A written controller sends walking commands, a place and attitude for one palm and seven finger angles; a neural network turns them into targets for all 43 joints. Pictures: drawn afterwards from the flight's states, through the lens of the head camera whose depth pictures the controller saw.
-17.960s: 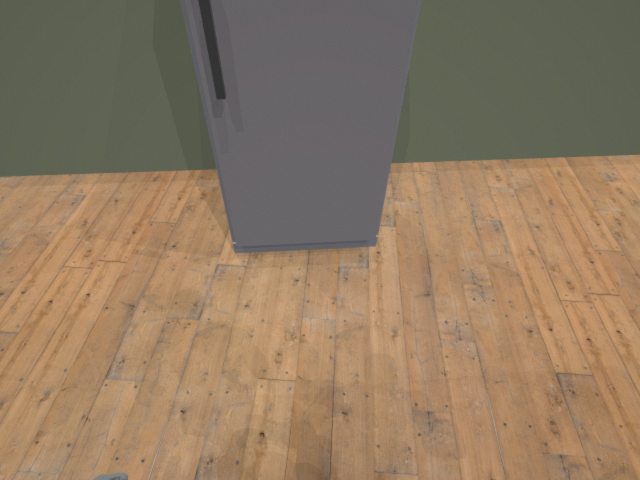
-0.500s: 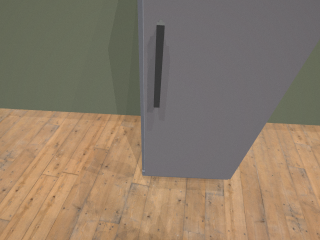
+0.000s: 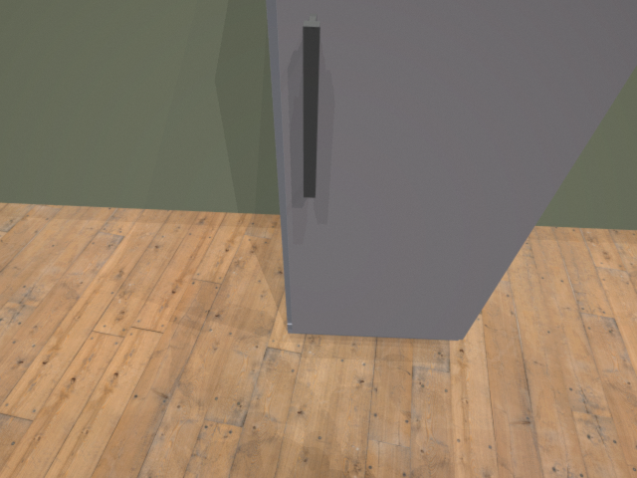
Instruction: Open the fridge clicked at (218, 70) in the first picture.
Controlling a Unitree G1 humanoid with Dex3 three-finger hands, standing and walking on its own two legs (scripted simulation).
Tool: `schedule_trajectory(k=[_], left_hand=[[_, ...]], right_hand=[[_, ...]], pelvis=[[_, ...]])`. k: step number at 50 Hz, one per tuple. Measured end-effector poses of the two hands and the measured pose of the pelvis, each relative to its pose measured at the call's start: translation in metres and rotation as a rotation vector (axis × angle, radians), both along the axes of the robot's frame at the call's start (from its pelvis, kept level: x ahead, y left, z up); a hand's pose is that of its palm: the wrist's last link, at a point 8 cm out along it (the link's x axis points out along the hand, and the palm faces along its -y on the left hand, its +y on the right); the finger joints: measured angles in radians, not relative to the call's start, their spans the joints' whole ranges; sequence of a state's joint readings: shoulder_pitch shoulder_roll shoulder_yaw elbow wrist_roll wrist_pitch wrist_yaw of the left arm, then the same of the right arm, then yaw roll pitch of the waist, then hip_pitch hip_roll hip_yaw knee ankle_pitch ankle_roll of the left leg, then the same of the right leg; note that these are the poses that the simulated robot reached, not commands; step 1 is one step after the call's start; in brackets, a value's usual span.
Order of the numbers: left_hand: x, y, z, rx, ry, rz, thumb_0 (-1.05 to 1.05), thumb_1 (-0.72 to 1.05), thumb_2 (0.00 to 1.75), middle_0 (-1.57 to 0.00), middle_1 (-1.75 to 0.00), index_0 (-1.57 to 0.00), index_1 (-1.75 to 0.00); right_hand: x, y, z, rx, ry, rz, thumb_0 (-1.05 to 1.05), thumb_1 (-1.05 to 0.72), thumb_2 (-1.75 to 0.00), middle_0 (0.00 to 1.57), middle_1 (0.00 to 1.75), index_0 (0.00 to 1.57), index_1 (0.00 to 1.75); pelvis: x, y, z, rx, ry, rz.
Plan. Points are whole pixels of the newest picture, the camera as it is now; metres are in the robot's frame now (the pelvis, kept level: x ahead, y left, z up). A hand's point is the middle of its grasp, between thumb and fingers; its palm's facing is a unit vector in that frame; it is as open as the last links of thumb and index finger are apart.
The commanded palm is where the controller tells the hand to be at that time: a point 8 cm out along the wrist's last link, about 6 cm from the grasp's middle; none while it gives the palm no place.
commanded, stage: look again from close up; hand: left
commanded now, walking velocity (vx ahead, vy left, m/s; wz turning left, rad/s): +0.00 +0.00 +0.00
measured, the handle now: (311, 117) +0.64 +0.06 +0.13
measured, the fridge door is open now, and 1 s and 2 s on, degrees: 0 0 0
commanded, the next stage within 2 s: shuffle to correct the standing spot in 1.18 s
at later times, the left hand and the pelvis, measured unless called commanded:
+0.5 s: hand out of the picture +0.02 +0.16 -0.17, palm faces +0.06 -0.98 -0.17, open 7.4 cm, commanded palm none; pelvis +0.02 +0.00 +0.00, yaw +0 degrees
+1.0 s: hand out of the picture +0.04 +0.16 -0.17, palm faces +0.05 -0.98 -0.17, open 7.4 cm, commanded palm none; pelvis +0.04 -0.01 +0.00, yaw +0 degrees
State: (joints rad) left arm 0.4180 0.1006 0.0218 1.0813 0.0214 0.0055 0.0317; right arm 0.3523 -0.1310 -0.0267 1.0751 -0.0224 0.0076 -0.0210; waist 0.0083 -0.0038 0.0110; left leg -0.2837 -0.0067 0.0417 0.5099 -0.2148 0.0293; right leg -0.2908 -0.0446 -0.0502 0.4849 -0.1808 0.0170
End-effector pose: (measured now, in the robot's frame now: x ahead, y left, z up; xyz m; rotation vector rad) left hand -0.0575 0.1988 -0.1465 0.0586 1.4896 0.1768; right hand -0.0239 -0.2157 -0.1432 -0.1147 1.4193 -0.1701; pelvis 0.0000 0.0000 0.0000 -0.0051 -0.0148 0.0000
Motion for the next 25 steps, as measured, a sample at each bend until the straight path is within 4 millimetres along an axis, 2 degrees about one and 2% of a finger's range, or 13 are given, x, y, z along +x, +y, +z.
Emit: schedule_trajectory(k=[16,25], left_hand=[[0.055,0.006,0.001,0.024,-0.103,-0.034,0.01,0.91,0.90,-0.20,-0.30,-0.20,-0.30],[0.069,0.012,0.003,0.035,-0.102,-0.041,0.01,0.92,0.90,-0.20,-0.30,-0.20,-0.30]], right_hand=[[0.011,0.012,-0.003,0.039,0.003,-0.002,0.00,-0.91,-0.90,0.20,0.29,0.20,0.30],[0.025,0.011,-0.002,0.033,0.002,0.003,0.01,-0.91,-0.90,0.20,0.29,0.20,0.30]], pelvis=[[0.011,-0.002,0.001,0.000,0.010,0.000],[0.021,-0.001,0.002,0.000,0.013,-0.002]])
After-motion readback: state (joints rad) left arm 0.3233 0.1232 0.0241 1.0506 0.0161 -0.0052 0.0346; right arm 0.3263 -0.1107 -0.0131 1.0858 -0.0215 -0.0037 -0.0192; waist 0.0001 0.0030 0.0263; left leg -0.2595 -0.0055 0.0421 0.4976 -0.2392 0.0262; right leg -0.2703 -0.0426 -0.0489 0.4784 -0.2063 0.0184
